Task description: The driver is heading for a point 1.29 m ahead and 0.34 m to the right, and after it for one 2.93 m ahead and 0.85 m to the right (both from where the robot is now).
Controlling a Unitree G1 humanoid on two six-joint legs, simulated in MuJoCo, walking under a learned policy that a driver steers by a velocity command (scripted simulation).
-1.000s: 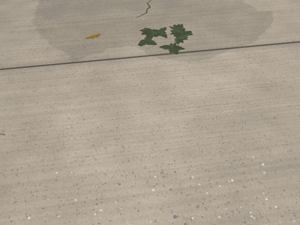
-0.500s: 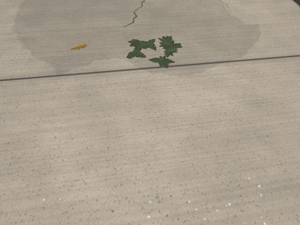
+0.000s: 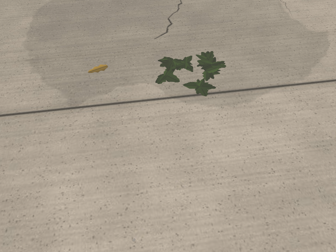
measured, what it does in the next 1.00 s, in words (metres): walks ahead, turning right: left foot, then right foot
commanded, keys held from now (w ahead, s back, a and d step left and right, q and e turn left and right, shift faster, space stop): w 0.30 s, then w+e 0.70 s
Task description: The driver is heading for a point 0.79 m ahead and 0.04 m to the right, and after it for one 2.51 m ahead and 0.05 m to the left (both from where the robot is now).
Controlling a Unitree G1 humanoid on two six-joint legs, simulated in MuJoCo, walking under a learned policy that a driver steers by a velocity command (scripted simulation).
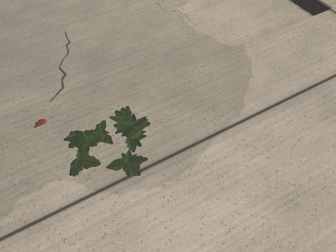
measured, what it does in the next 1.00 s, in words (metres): walks ahead: left foot, then right foot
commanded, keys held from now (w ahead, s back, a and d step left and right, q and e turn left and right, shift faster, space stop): w+e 0.26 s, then w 0.68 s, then w+q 0.06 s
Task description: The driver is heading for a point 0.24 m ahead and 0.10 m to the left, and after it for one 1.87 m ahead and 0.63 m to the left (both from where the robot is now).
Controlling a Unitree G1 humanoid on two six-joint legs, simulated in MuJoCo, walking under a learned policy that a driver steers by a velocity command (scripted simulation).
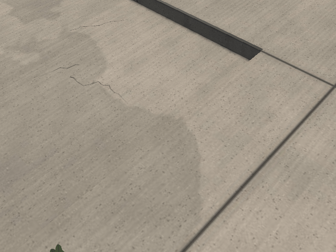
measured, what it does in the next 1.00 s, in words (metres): walks ahead, turning left: left foot, then right foot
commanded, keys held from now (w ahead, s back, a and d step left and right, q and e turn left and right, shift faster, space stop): w+q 0.78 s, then w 0.22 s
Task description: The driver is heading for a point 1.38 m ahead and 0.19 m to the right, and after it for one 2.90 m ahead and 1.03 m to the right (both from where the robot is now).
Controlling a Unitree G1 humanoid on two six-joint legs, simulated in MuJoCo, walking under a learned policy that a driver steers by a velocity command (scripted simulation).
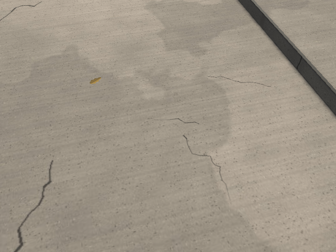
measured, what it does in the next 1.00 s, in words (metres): goes down: left foot 0.10 m lower, then right foot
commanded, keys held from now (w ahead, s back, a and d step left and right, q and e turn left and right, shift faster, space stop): w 0.60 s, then w+e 0.40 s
